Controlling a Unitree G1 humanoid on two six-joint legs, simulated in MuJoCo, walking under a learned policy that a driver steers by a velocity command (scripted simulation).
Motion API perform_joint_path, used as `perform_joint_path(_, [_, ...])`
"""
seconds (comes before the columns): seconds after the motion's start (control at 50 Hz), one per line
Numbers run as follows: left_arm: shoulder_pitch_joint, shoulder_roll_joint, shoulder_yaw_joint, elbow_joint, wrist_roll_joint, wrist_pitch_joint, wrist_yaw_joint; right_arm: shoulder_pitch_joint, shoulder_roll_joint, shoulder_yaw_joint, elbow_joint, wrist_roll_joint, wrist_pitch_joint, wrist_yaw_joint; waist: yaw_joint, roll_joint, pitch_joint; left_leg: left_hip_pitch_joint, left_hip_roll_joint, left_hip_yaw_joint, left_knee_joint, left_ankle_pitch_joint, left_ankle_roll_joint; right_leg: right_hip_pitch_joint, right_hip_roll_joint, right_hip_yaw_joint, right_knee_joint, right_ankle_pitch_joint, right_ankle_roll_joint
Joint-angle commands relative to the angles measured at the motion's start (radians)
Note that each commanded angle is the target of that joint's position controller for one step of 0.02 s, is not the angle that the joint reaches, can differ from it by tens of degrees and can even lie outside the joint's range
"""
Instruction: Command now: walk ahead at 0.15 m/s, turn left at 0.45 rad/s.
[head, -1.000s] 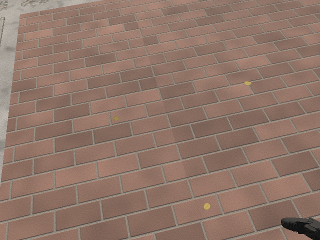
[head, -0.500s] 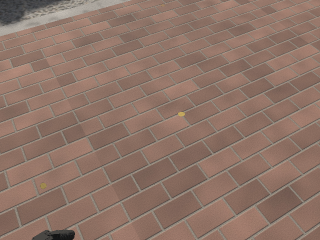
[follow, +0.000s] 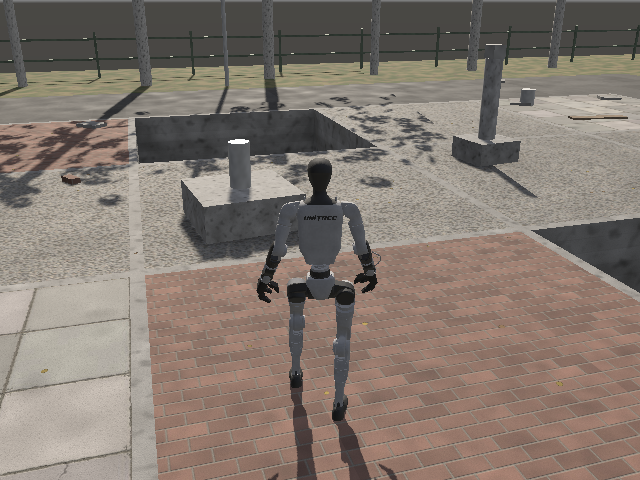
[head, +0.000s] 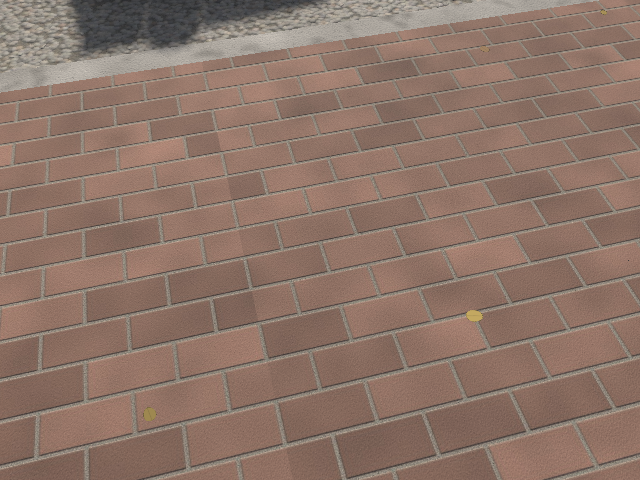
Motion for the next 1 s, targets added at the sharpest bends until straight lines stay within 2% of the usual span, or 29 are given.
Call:
perform_joint_path(0.02, [-0.052,0.18,0.048,-0.06,-0.022,0.012,0.017,-0.015,-0.086,-0.028,-0.1,-0.004,-0.004,0.02,-0.029,-0.132,-0.071,0.08,-0.009,0.023,-0.047,-0.076,0.033,0.039,-0.309,0.069,0.049,0.641,-0.127])
perform_joint_path(0.06, [-0.076,0.185,0.052,-0.066,-0.035,0.03,0.026,0.058,-0.108,-0.045,-0.098,-0.005,-0.004,0.026,-0.072,-0.123,-0.098,0.183,-0.058,0.068,-0.137,-0.101,0.07,0.04,-0.286,0.048,0.208,0.711,-0.089])
perform_joint_path(0.08, [-0.044,0.166,0.047,-0.062,-0.03,0.034,0.027,0.143,-0.154,-0.067,-0.078,-0.008,-0.009,0.017,-0.101,-0.066,-0.148,0.327,-0.094,0.065,-0.22,0.048,0.103,0.007,-0.221,0.018,0.376,0.67,-0.044])
perform_joint_path(0.1, [-0.01,0.138,0.034,-0.084,0.006,0.028,0.023,0.21,-0.263,-0.096,-0.087,-0.013,-0.007,-0.009,-0.113,0.115,-0.23,0.554,0.084,-0.188,-0.208,0.55,0.185,-0.198,-0.135,-0.011,0.667,0.334,0.034])
perform_joint_path(0.12, [0.076,0.063,0.006,-0.109,0.034,0.021,0.007,0.185,-0.323,-0.097,-0.117,-0.029,-0.005,-0.016,-0.033,0.259,-0.354,0.808,0.312,-0.571,-0.198,0.774,0.417,-0.516,0.047,0.098,0.987,-0.471,0.095])
perform_joint_path(0.14, [0.022,0.128,0.016,-0.095,0.008,0.019,-0.008,0.183,-0.246,-0.079,-0.139,-0.02,0.001,-0.01,-0.102,0.11,-0.443,0.793,0.287,-0.565,-0.256,0.558,0.417,-0.551,0.012,0.273,1.059,-0.437,0.078])
perform_joint_path(0.16, [-0.042,0.143,0.021,-0.114,-0.019,0.025,-0.009,0.117,-0.209,-0.069,-0.153,-0.012,0.001,-0.01,-0.09,0.062,-0.338,0.699,0.245,-0.467,-0.281,0.391,0.368,-0.599,-0.017,0.27,1.044,-0.355,0.064])
perform_joint_path(0.18, [-0.063,0.135,0.022,-0.106,-0.012,0.036,0.001,0.07,-0.175,-0.061,-0.156,0.006,0.01,-0.015,-0.067,-0.018,-0.248,0.591,0.195,-0.403,-0.309,0.223,0.309,-0.605,-0.05,0.261,0.975,-0.287,0.065])
perform_joint_path(0.2, [-0.081,0.145,0.028,-0.109,0.001,0.05,0.014,0.033,-0.157,-0.054,-0.165,0.012,0.021,-0.024,-0.051,-0.012,-0.19,0.479,0.164,-0.371,-0.341,0.101,0.28,-0.577,-0.066,0.26,0.903,-0.234,0.07])
perform_joint_path(0.22, [-0.076,0.145,0.031,-0.114,0.003,0.061,0.017,0.011,-0.16,-0.054,-0.175,0.001,0.029,-0.03,-0.027,0.027,-0.168,0.387,0.128,-0.351,-0.366,0.034,0.265,-0.511,-0.063,0.253,0.857,-0.193,0.072])
perform_joint_path(0.26, [-0.053,0.119,0.026,-0.111,0.004,0.065,0.021,0.0,-0.173,-0.061,-0.19,-0.015,0.035,-0.04,-0.015,0.068,-0.168,0.333,0.093,-0.327,-0.38,0.027,0.258,-0.459,-0.038,0.239,0.764,-0.157,0.084])
perform_joint_path(0.34, [-0.077,0.097,0.016,-0.113,0.003,0.06,0.025,0.014,-0.192,-0.072,-0.2,-0.004,0.044,-0.065,-0.037,0.074,-0.199,0.343,0.075,-0.351,-0.367,-0.086,0.243,-0.425,-0.024,0.26,0.6,-0.093,0.105])
perform_joint_path(0.46, [-0.093,0.112,0.024,-0.127,-0.011,0.04,0.005,0.016,-0.188,-0.074,-0.22,-0.002,0.066,-0.064,-0.06,0.125,-0.172,0.35,0.061,-0.465,-0.357,-0.24,0.213,-0.338,0.004,0.265,0.384,-0.09,0.084])
perform_joint_path(0.5, [-0.044,0.112,0.03,-0.114,-0.014,0.029,-0.006,0.0,-0.184,-0.073,-0.227,0.008,0.076,-0.065,-0.028,0.128,-0.163,0.332,0.036,-0.476,-0.321,-0.224,0.185,-0.238,0.012,0.241,0.208,-0.017,0.057])
perform_joint_path(0.52, [-0.009,0.131,0.04,-0.103,-0.01,0.027,-0.008,0.009,-0.171,-0.069,-0.228,0.015,0.079,-0.068,-0.014,0.11,-0.16,0.285,0.0,-0.455,-0.285,-0.256,0.151,-0.146,-0.023,0.25,0.105,0.042,0.034])
perform_joint_path(0.54, [0.021,0.203,0.058,-0.108,0.011,0.031,-0.004,0.033,-0.123,-0.056,-0.234,0.012,0.079,-0.067,-0.024,-0.031,-0.169,0.164,-0.075,-0.362,-0.117,-0.418,0.095,-0.037,-0.219,0.409,0.034,0.035,-0.035])
perform_joint_path(0.56, [-0.01,0.278,0.075,-0.103,0.042,0.042,-0.003,0.018,-0.118,-0.059,-0.274,0.021,0.068,-0.062,-0.061,-0.36,-0.103,-0.028,-0.236,-0.12,0.106,-0.565,0.038,-0.066,-0.399,0.658,-0.036,0.185,-0.186])
perform_joint_path(0.58, [-0.068,0.222,0.063,-0.144,0.054,0.036,-0.001,0.029,-0.201,-0.085,-0.255,-0.001,0.054,-0.058,-0.051,-0.293,-0.101,-0.036,-0.165,-0.151,0.341,-0.564,0.0,-0.113,-0.45,0.686,-0.032,0.245,-0.243])
perform_joint_path(0.6, [-0.126,0.17,0.049,-0.166,0.042,0.035,0.008,0.058,-0.224,-0.098,-0.224,0.006,0.058,-0.053,-0.074,-0.21,-0.1,-0.016,-0.154,-0.149,0.437,-0.5,-0.011,-0.128,-0.392,0.572,-0.005,0.273,-0.203])
perform_joint_path(0.64, [-0.167,0.127,0.034,-0.179,0.006,0.038,0.016,0.104,-0.177,-0.09,-0.186,0.005,0.082,-0.058,-0.078,-0.17,-0.077,-0.036,-0.14,-0.118,0.551,-0.402,-0.049,-0.106,-0.3,0.419,0.024,0.291,-0.142])
perform_joint_path(0.7, [-0.115,0.133,0.032,-0.173,0.011,0.054,0.027,0.038,-0.121,-0.068,-0.217,0.02,0.089,-0.05,-0.035,-0.194,-0.055,-0.056,-0.109,-0.045,0.488,-0.339,-0.081,-0.057,-0.26,0.305,0.017,0.323,-0.154])
perform_joint_path(0.78, [-0.063,0.189,0.055,-0.163,0.008,0.069,0.027,-0.036,-0.09,-0.048,-0.263,0.015,0.085,-0.035,0.015,-0.234,-0.098,0.02,-0.055,-0.002,0.261,-0.378,-0.089,0.033,-0.31,0.27,0.039,0.382,-0.178])
perform_joint_path(0.86, [-0.07,0.219,0.064,-0.154,-0.013,0.069,0.006,-0.016,-0.102,-0.049,-0.263,0.014,0.087,-0.024,0.01,-0.253,-0.115,0.198,-0.074,0.057,0.054,-0.394,-0.05,-0.014,-0.331,0.249,0.067,0.432,-0.181])
perform_joint_path(0.9, [-0.096,0.215,0.06,-0.146,-0.033,0.068,0.0,0.041,-0.095,-0.052,-0.239,0.012,0.087,-0.021,-0.032,-0.239,-0.117,0.311,-0.093,0.074,-0.159,-0.263,-0.005,-0.034,-0.319,0.232,0.125,0.427,-0.152])
perform_joint_path(0.92, [-0.086,0.192,0.052,-0.133,-0.041,0.066,-0.002,0.078,-0.099,-0.055,-0.221,0.009,0.085,-0.023,-0.051,-0.214,-0.121,0.42,-0.106,0.075,-0.302,-0.143,0.025,-0.081,-0.297,0.207,0.171,0.388,-0.111])
perform_joint_path(0.94, [-0.035,0.145,0.037,-0.113,-0.025,0.058,-0.008,0.098,-0.136,-0.062,-0.221,0.007,0.084,-0.031,-0.044,-0.113,-0.16,0.59,-0.036,-0.033,-0.339,0.047,0.054,-0.189,-0.25,0.148,0.266,0.247,-0.03])
perform_joint_path(0.96, [-0.039,0.05,-0.002,-0.15,0.041,0.049,-0.021,0.107,-0.229,-0.074,-0.245,-0.007,0.082,-0.048,-0.015,0.211,-0.208,0.763,0.24,-0.345,-0.282,0.501,0.153,-0.432,-0.145,0.057,0.531,-0.271,0.077])
perform_joint_path(0.98, [-0.099,0.107,0.017,-0.162,0.019,0.05,-0.011,0.098,-0.196,-0.059,-0.242,-0.037,0.064,-0.04,-0.068,0.206,-0.219,0.625,0.341,-0.4,-0.29,0.511,0.341,-0.483,-0.1,0.158,0.675,-0.43,0.111])
perform_joint_path(1.0, [-0.124,0.164,0.033,-0.155,-0.006,0.058,-0.003,0.078,-0.166,-0.049,-0.232,-0.041,0.046,-0.032,-0.079,0.128,-0.175,0.567,0.278,-0.336,-0.316,0.395,0.339,-0.476,-0.112,0.193,0.748,-0.397,0.116])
